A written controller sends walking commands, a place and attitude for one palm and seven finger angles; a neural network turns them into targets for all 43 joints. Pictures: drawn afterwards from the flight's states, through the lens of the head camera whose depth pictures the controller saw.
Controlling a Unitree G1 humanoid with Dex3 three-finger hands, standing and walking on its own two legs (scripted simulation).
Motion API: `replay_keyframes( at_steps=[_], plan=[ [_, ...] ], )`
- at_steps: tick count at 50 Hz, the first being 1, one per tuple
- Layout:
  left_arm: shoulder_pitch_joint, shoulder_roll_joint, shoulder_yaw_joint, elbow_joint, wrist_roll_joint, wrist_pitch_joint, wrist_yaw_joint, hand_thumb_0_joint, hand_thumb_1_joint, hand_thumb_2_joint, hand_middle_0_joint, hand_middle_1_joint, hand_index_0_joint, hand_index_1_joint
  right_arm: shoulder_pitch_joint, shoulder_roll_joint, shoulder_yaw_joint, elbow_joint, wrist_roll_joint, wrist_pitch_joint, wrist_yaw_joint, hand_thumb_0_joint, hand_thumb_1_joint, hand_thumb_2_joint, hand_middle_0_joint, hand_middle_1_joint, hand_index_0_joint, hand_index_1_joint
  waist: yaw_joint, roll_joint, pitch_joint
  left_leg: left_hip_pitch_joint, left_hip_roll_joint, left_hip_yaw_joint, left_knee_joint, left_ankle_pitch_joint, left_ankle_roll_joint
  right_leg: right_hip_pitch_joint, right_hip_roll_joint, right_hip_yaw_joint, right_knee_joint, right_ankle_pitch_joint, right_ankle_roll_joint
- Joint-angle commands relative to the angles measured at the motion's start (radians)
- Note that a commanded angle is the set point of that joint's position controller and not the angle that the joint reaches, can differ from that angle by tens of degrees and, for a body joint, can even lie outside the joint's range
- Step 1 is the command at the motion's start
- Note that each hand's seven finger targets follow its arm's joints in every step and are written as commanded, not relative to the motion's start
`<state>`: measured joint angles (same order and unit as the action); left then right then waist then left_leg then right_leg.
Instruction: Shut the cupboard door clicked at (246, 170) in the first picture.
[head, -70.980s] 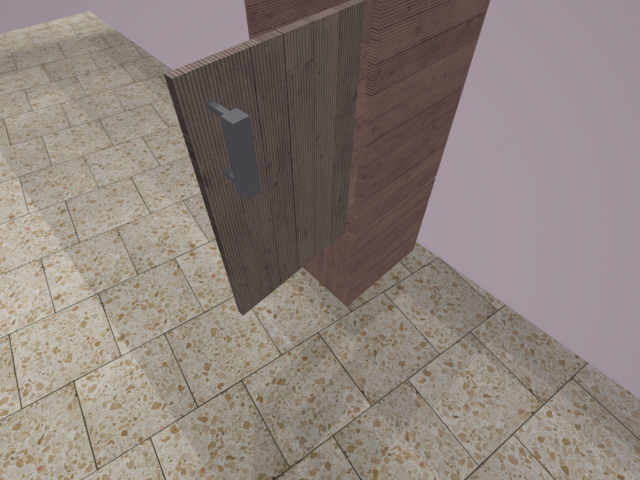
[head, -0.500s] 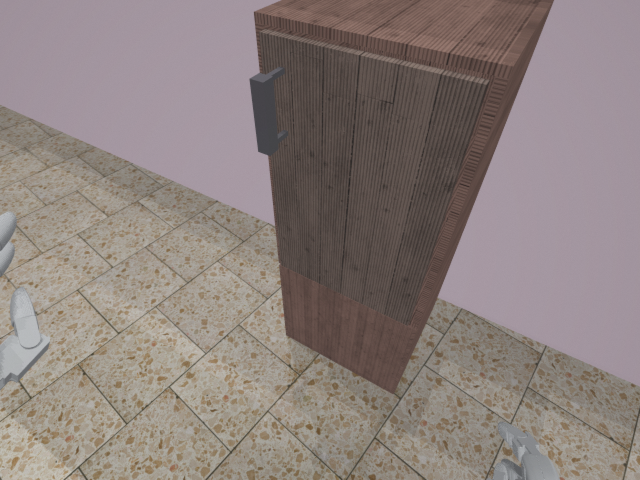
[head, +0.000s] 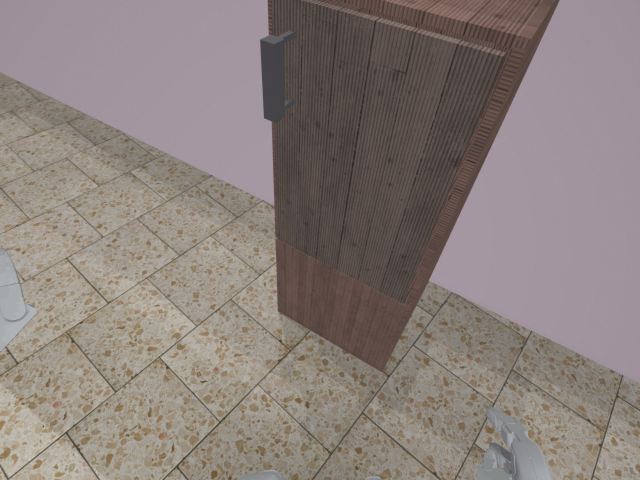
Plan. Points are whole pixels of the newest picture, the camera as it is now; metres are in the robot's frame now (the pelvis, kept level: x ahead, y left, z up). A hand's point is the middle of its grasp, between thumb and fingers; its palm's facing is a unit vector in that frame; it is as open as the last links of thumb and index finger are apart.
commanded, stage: step back with the hand held close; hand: left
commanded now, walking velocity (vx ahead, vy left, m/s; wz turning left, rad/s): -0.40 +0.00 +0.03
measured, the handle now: (281, 76) +0.71 +0.11 +0.16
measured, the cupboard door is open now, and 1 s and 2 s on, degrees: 0 0 0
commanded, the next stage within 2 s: stop stepping back and stand still in 1.00 s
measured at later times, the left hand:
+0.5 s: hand (28, 309) +0.21 +0.26 +0.20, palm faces +0.45 -0.78 -0.43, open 7.4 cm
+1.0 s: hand (81, 371) +0.16 +0.19 +0.20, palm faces +0.23 -0.83 -0.50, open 7.4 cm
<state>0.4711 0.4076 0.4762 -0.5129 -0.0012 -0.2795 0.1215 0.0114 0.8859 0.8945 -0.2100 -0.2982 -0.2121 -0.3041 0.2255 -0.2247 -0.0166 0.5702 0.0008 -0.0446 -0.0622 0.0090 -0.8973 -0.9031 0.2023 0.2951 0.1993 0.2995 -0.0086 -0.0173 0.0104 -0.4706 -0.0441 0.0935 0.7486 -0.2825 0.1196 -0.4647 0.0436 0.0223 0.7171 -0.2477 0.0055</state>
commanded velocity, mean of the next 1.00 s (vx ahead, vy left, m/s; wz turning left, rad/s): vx -0.40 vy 0.00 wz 0.02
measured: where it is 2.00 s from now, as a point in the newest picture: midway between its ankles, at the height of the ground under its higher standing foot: outside the picture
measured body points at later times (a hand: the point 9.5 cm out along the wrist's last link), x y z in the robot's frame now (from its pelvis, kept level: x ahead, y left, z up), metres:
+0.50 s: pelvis +0.00 +0.00 +0.00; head +0.01 +0.03 +0.45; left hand +0.18 +0.30 +0.22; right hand +0.15 -0.25 -0.07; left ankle +0.07 +0.05 -0.71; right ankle +0.08 -0.12 -0.71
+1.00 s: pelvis -0.07 -0.04 +0.02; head -0.03 -0.01 +0.47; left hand +0.14 +0.24 +0.23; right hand +0.14 -0.26 -0.03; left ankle +0.08 +0.05 -0.71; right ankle -0.17 -0.14 -0.71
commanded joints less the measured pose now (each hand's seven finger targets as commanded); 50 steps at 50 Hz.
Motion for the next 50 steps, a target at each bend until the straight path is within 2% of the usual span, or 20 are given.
replay_keyframes(
  at_steps=[1,4,6,10,16,18,21,23,26,29,31,32,34,38,41,43,46,47,49,50],
  plan=[
    [-0.055,0.201,0.143,-0.202,-0.005,-0.069,0.025,0.0,0.9,0.9,-0.2,-0.3,-0.2,-0.3,-0.077,-0.148,-0.06,-0.148,-0.001,-0.059,-0.018,0.0,-0.9,-0.9,0.2,0.3,0.2,0.3,-0.001,0.09,-0.094,-0.39,0.229,-0.333,-0.374,-0.432,0.006,0.409,-0.073,0.19,0.034,0.046,-0.041],
    [-0.064,0.184,0.125,-0.208,-0.006,-0.072,0.026,0.0,0.9,0.9,-0.2,-0.3,-0.2,-0.3,-0.074,-0.147,-0.058,-0.147,0.0,-0.062,-0.018,0.0,-0.9,-0.9,0.2,0.3,0.2,0.3,-0.005,0.08,-0.081,-0.381,0.226,-0.332,-0.368,-0.45,0.004,0.371,-0.075,0.2,0.021,0.001,-0.045],
    [-0.062,0.204,0.145,-0.208,-0.003,-0.074,0.028,0.0,0.9,0.9,-0.2,-0.3,-0.2,-0.3,-0.076,-0.15,-0.061,-0.14,-0.003,-0.064,-0.021,0.0,-0.9,-0.9,0.2,0.3,0.2,0.3,-0.002,0.098,-0.091,-0.393,0.243,-0.35,-0.396,-0.465,0.008,0.393,-0.061,0.183,0.044,0.002,-0.041],
    [-0.064,0.184,0.132,-0.198,-0.009,-0.07,0.027,0.0,0.9,0.9,-0.2,-0.3,-0.2,-0.3,-0.072,-0.146,-0.059,-0.134,-0.006,-0.067,-0.023,0.0,-0.9,-0.9,0.2,0.3,0.2,0.3,-0.002,0.101,-0.089,-0.423,0.277,-0.366,-0.421,-0.448,0.019,0.433,-0.042,0.145,0.084,0.033,-0.029],
    [-0.059,0.199,0.139,-0.221,-0.003,-0.07,0.027,0.0,0.9,0.9,-0.2,-0.3,-0.2,-0.3,-0.075,-0.144,-0.062,-0.127,-0.006,-0.068,-0.023,0.0,-0.9,-0.9,0.2,0.3,0.2,0.3,-0.003,0.091,-0.102,-0.391,0.251,-0.343,-0.38,-0.428,0.004,0.41,-0.068,0.189,0.035,0.037,-0.045],
    [-0.047,0.189,0.127,-0.22,-0.007,-0.068,0.028,0.0,0.9,0.9,-0.2,-0.3,-0.2,-0.3,-0.072,-0.136,-0.058,-0.127,-0.007,-0.066,-0.022,0.0,-0.9,-0.9,0.2,0.3,0.2,0.3,-0.005,0.06,-0.096,-0.374,0.234,-0.329,-0.351,-0.418,-0.004,0.378,-0.087,0.219,-0.007,0.013,-0.052],
    [-0.04,0.21,0.145,-0.226,-0.002,-0.071,0.035,0.0,0.9,0.9,-0.2,-0.3,-0.2,-0.3,-0.063,-0.133,-0.063,-0.123,-0.01,-0.063,-0.021,0.0,-0.9,-0.9,0.2,0.3,0.2,0.3,-0.008,0.041,-0.091,-0.315,0.191,-0.307,-0.292,-0.41,-0.026,0.295,-0.134,0.286,-0.116,-0.052,-0.077],
    [-0.024,0.191,0.116,-0.234,-0.009,-0.072,0.038,0.0,0.9,0.9,-0.2,-0.3,-0.2,-0.3,-0.06,-0.122,-0.054,-0.123,-0.01,-0.062,-0.017,0.0,-0.9,-0.9,0.2,0.3,0.2,0.3,-0.015,0.025,-0.091,-0.225,0.168,-0.298,-0.261,-0.322,-0.041,0.212,-0.157,0.293,-0.162,-0.044,-0.09],
    [0.023,0.206,0.136,-0.233,-0.014,-0.078,0.043,0.0,0.9,0.9,-0.2,-0.3,-0.2,-0.3,-0.062,-0.128,-0.059,-0.116,-0.008,-0.066,-0.022,0.0,-0.9,-0.9,0.2,0.3,0.2,0.3,-0.013,0.081,-0.146,-0.2,0.208,-0.327,-0.342,-0.245,-0.03,0.278,-0.093,0.194,-0.107,0.028,-0.058],
    [0.013,0.181,0.128,-0.21,-0.021,-0.071,0.034,0.0,0.9,0.9,-0.2,-0.3,-0.2,-0.3,-0.074,-0.142,-0.061,-0.118,-0.013,-0.07,-0.034,0.0,-0.9,-0.9,0.2,0.3,0.2,0.3,-0.007,0.165,-0.126,-0.34,0.323,-0.404,-0.502,-0.296,0.013,0.436,0.004,0.07,0.07,0.066,-0.009],
    [-0.009,0.2,0.132,-0.215,-0.028,-0.066,0.026,0.0,0.9,0.9,-0.2,-0.3,-0.2,-0.3,-0.078,-0.14,-0.066,-0.113,-0.018,-0.078,-0.036,0.0,-0.9,-0.9,0.2,0.3,0.2,0.3,-0.003,0.163,-0.122,-0.253,0.355,-0.416,-0.498,-0.141,0.02,0.384,0.017,0.058,0.086,-0.019,0.0],
    [-0.005,0.168,0.097,-0.219,-0.031,-0.067,0.02,0.0,0.9,0.9,-0.2,-0.3,-0.2,-0.3,-0.075,-0.13,-0.061,-0.107,-0.021,-0.087,-0.033,0.0,-0.9,-0.9,0.2,0.3,0.2,0.3,-0.002,0.146,-0.122,-0.182,0.358,-0.41,-0.495,-0.063,0.017,0.34,0.021,0.047,0.081,-0.1,0.003],
    [0.017,0.158,0.073,-0.221,-0.044,-0.068,0.015,0.0,0.9,0.9,-0.2,-0.3,-0.2,-0.3,-0.067,-0.125,-0.057,-0.089,-0.024,-0.102,-0.025,0.0,-0.9,-0.9,0.2,0.3,0.2,0.3,0.0,0.146,-0.131,-0.009,0.359,-0.393,-0.467,0.138,0.009,0.242,0.017,0.033,0.002,-0.17,0.004],
    [-0.006,0.158,0.028,-0.263,-0.05,-0.064,0.012,0.0,0.9,0.9,-0.2,-0.3,-0.2,-0.3,-0.072,-0.119,-0.049,-0.037,-0.027,-0.127,-0.003,0.0,-0.9,-0.9,0.2,0.3,0.2,0.3,0.005,0.205,-0.251,0.401,0.33,-0.316,-0.386,0.707,-0.03,0.119,0.02,-0.008,-0.173,-0.174,0.018],
    [0.018,0.184,0.048,-0.273,-0.05,-0.046,0.008,0.0,0.9,0.9,-0.2,-0.3,-0.2,-0.3,-0.072,-0.116,-0.055,-0.028,-0.024,-0.126,0.016,0.0,-0.9,-0.9,0.2,0.3,0.2,0.3,0.009,0.245,-0.34,0.548,0.309,-0.276,-0.356,0.868,-0.036,0.121,0.03,-0.019,-0.22,-0.149,0.024],
    [0.055,0.193,0.061,-0.295,-0.065,-0.03,0.003,0.0,0.9,0.9,-0.2,-0.3,-0.2,-0.3,-0.088,-0.107,-0.051,-0.049,-0.016,-0.119,0.024,0.0,-0.9,-0.9,0.2,0.3,0.2,0.3,0.012,0.244,-0.384,0.583,0.305,-0.253,-0.37,0.843,-0.029,0.129,0.034,-0.028,-0.215,-0.163,0.032],
    [0.16,0.242,0.132,-0.307,-0.081,-0.006,-0.005,0.0,0.9,0.9,-0.2,-0.3,-0.2,-0.3,-0.112,-0.108,-0.048,-0.09,-0.015,-0.099,0.03,0.0,-0.9,-0.9,0.2,0.3,0.2,0.3,0.025,0.249,-0.395,0.481,0.298,-0.233,-0.413,0.664,-0.027,0.219,0.034,-0.049,-0.252,-0.134,0.036],
    [0.172,0.231,0.13,-0.306,-0.091,0.001,-0.01,0.0,0.9,0.9,-0.2,-0.3,-0.2,-0.3,-0.124,-0.102,-0.04,-0.104,-0.011,-0.089,0.031,0.0,-0.9,-0.9,0.2,0.3,0.2,0.3,0.024,0.245,-0.371,0.411,0.297,-0.219,-0.437,0.578,-0.034,0.26,0.031,-0.06,-0.276,-0.115,0.033],
    [0.19,0.261,0.166,-0.306,-0.104,0.006,-0.016,0.0,0.9,0.9,-0.2,-0.3,-0.2,-0.3,-0.15,-0.111,-0.037,-0.135,-0.006,-0.068,0.027,0.0,-0.9,-0.9,0.2,0.3,0.2,0.3,0.029,0.225,-0.312,0.233,0.273,-0.19,-0.467,0.285,-0.057,0.364,0.014,-0.072,-0.349,-0.038,0.026],
    [0.197,0.271,0.177,-0.289,-0.107,0.011,-0.018,0.0,0.9,0.9,-0.2,-0.3,-0.2,-0.3,-0.156,-0.108,-0.035,-0.149,-0.002,-0.052,0.025,0.0,-0.9,-0.9,0.2,0.3,0.2,0.3,0.023,0.161,-0.261,0.149,0.23,-0.159,-0.444,0.1,-0.078,0.368,-0.02,-0.048,-0.39,0.004,0.015]
  ],
)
